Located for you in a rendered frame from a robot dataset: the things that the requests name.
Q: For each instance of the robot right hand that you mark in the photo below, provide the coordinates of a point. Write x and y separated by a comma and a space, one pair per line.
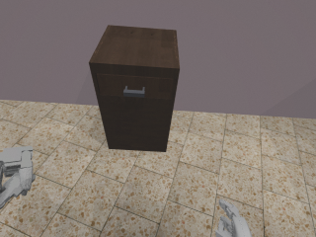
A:
237, 227

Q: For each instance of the drawer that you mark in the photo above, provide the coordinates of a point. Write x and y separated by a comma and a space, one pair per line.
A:
154, 87

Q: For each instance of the robot left hand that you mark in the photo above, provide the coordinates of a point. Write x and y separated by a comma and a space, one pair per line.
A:
15, 162

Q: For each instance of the cabinet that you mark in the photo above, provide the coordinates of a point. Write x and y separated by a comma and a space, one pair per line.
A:
136, 123

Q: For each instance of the handle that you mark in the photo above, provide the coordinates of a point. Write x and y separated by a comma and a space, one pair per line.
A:
134, 93

